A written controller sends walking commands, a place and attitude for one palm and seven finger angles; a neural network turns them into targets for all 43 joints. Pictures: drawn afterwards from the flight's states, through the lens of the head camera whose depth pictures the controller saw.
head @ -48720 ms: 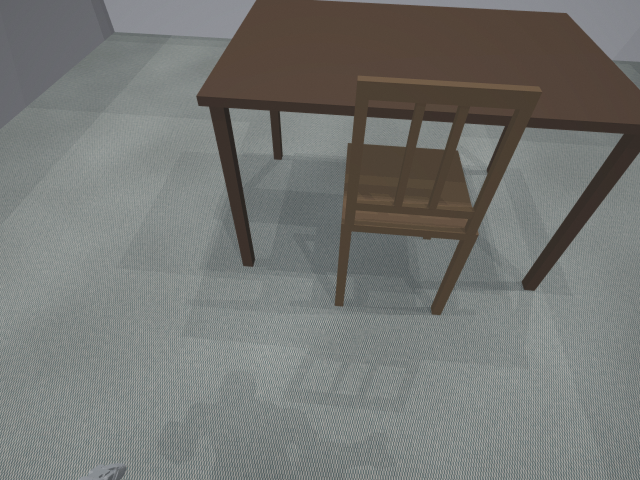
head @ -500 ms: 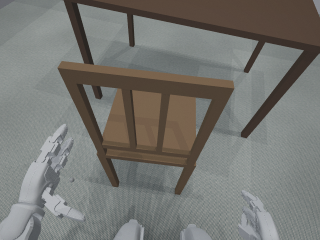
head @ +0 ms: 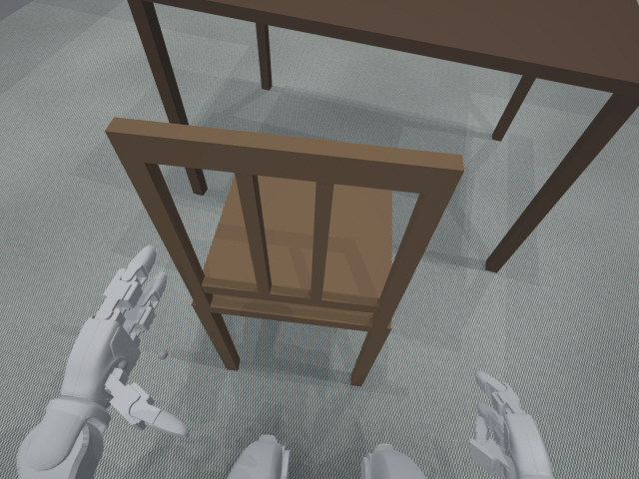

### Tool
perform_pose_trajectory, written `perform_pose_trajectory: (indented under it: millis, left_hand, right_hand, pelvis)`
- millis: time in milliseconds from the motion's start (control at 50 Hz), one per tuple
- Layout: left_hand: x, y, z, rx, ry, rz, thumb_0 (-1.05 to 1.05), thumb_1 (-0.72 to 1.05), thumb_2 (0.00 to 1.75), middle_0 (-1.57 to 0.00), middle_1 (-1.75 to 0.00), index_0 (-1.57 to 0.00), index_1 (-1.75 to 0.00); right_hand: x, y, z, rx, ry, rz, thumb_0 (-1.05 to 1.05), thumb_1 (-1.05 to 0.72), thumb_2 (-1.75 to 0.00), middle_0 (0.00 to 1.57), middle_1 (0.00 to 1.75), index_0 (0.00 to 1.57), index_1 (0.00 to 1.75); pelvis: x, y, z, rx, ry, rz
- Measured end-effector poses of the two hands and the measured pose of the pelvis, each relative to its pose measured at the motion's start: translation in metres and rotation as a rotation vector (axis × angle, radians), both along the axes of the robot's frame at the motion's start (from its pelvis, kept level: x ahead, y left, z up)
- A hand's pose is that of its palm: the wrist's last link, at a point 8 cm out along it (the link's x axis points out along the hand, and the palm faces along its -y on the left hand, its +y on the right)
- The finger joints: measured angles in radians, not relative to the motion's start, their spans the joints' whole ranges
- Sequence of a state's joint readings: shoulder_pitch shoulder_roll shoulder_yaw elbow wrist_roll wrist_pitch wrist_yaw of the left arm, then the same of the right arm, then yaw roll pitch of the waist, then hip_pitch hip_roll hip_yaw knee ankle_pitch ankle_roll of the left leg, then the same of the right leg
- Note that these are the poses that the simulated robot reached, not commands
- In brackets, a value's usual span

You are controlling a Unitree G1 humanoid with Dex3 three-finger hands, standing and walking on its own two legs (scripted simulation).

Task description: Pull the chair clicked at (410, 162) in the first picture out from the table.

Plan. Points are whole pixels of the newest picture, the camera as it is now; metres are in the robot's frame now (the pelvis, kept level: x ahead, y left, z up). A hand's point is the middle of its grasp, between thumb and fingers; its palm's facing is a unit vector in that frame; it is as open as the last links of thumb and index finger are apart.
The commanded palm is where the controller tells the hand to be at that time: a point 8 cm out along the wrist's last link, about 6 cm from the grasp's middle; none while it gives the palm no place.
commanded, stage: aim the fingers beside a spindle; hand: left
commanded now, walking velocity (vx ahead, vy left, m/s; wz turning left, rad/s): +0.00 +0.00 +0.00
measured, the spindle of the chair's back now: (257, 241) +0.44 +0.11 -0.01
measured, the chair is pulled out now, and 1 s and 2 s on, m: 0.40 0.40 0.40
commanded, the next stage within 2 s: push the fingers through the gap in 1.76 s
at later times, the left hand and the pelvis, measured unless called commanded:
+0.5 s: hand (197, 349) +0.26 +0.16 +0.03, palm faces -0.12 -0.99 -0.02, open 17.0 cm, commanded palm +0.25 +0.21 +0.03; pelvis +0.00 +0.00 -0.01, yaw +0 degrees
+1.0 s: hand (234, 344) +0.28 +0.12 +0.01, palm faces -0.13 -0.99 -0.01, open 17.0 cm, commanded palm +0.26 +0.17 +0.01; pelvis +0.00 -0.01 -0.03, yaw +0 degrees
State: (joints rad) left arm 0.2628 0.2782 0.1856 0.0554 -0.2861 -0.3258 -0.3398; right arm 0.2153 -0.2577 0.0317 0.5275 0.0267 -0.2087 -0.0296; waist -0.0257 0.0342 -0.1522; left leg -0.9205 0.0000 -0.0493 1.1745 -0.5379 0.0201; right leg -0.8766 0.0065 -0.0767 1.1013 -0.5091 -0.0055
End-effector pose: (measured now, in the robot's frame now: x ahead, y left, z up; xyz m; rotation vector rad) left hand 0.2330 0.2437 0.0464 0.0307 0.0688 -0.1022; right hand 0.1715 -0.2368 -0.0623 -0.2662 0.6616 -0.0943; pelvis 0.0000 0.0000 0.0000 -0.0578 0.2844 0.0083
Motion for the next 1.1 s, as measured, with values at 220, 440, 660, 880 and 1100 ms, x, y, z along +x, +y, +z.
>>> perform_pose_trajectory:
  millis: [220, 440, 660, 880, 1100]
  left_hand:
    - [0.008, -0.013, -0.006, 0.006, -0.004, 0.002, -0.01, -0.5, 0.3, -0.06, -0.08, -0.06, -0.08]
    - [0.011, -0.026, -0.015, -0.006, -0.009, -0.009, -0.01, -0.5, 0.3, -0.06, -0.08, -0.06, -0.08]
    - [0.02, -0.047, -0.022, -0.013, -0.014, -0.026, -0.01, -0.5, 0.3, -0.06, -0.08, -0.06, -0.08]
    - [0.024, -0.056, -0.03, -0.014, -0.016, -0.017, -0.01, -0.5, 0.3, -0.06, -0.08, -0.06, -0.08]
    - [0.035, -0.075, -0.041, -0.02, -0.018, -0.036, -0.01, -0.5, 0.3, -0.06, -0.08, -0.06, -0.08]
  right_hand:
    - [-0.008, -0.008, -0.009, 0.005, 0.034, -0.026, 0.01, -0.9, -0.9, 0.2, 0.3, 0.2, 0.3]
    - [-0.006, -0.01, -0.017, 0.002, 0.044, -0.023, 0.01, -0.9, -0.9, 0.2, 0.3, 0.2, 0.3]
    - [-0.001, -0.005, -0.024, 0.012, 0.048, -0.007, 0.01, -0.9, -0.9, 0.2, 0.3, 0.2, 0.3]
    - [-0.002, -0.005, -0.032, 0.019, 0.077, -0.006, 0.01, -0.9, -0.9, 0.2, 0.3, 0.2, 0.3]
    - [-0.005, -0.007, -0.042, 0.016, 0.111, -0.013, 0.01, -0.9, -0.9, 0.2, 0.3, 0.2, 0.3]
  pelvis:
    - [0.001, -0.004, -0.004, 0.008, 0.019, -0.008]
    - [0.0, -0.005, -0.01, 0.01, 0.037, -0.01]
    - [-0.001, -0.005, -0.016, 0.014, 0.054, -0.01]
    - [-0.001, -0.005, -0.022, 0.015, 0.068, -0.012]
    - [-0.002, -0.005, -0.029, 0.017, 0.087, -0.015]
